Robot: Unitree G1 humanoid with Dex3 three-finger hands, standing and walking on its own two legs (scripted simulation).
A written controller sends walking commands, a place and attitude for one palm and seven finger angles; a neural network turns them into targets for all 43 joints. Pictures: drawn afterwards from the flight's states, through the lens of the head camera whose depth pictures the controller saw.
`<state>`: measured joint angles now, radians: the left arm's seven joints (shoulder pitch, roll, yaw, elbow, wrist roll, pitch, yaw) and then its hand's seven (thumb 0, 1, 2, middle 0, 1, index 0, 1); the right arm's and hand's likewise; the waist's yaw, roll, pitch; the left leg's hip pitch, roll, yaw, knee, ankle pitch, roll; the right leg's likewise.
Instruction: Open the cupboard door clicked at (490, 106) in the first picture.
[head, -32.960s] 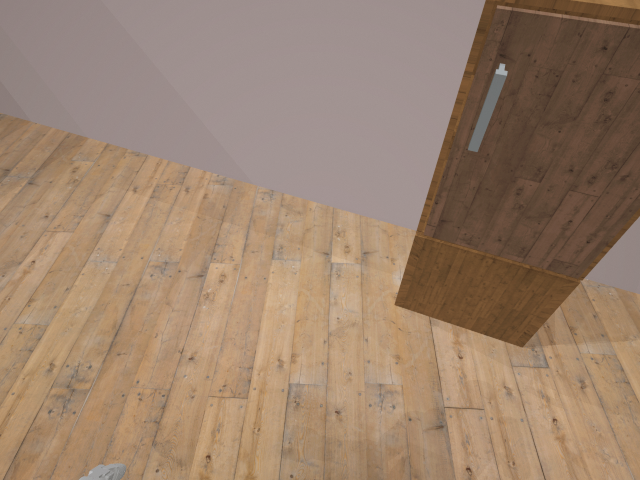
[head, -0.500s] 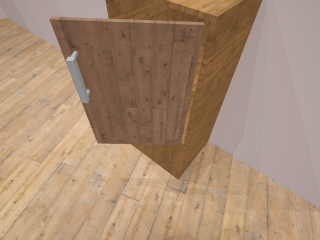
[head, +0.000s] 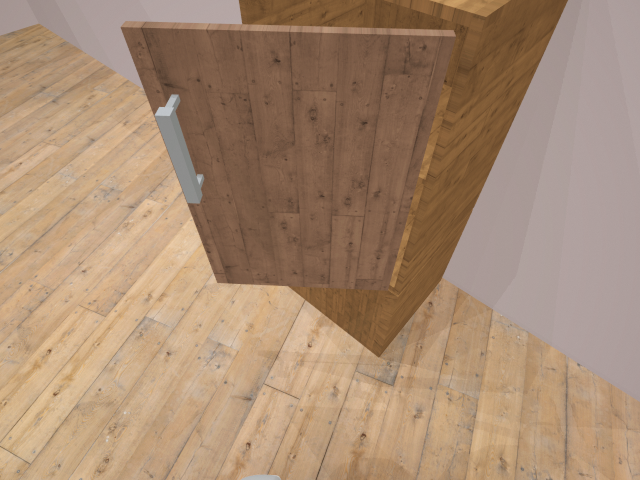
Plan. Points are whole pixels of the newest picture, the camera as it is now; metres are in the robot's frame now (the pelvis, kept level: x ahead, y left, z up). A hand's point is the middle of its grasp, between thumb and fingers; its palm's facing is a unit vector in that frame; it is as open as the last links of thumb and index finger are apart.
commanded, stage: come to a stop and stand still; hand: left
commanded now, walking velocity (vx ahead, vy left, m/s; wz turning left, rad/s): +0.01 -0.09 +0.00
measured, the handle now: (184, 152) +0.54 +0.27 +0.09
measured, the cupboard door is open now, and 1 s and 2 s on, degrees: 38 38 38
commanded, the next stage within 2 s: look again from close up in 0.88 s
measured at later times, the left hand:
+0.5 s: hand out of the picture +0.06 +0.19 -0.16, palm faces -0.03 -0.97 -0.22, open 7.3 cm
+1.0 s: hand out of the picture +0.04 +0.19 -0.16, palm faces -0.02 -0.98 -0.20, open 7.4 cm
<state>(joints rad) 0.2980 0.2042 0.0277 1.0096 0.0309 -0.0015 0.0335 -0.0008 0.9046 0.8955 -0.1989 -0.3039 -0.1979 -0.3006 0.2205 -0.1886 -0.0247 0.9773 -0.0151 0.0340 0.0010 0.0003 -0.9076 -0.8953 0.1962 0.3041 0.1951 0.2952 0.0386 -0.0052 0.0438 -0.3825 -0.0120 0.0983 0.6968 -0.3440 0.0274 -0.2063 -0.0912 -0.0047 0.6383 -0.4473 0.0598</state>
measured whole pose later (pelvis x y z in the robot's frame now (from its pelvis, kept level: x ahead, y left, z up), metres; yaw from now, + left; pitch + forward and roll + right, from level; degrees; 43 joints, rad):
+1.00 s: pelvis +0.03 +0.01 +0.02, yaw -1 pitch -1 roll +0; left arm 0.27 0.18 -0.02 1.09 0.01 -0.02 0.03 0.00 0.90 0.90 -0.20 -0.30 -0.20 -0.30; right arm 0.27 -0.16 0.02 1.11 -0.01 -0.02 -0.02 0.00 -0.91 -0.90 0.20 0.30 0.20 0.30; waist 0.00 -0.01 0.04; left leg -0.21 0.00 0.10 0.45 -0.24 0.03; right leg -0.17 -0.02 -0.05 0.47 -0.29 -0.01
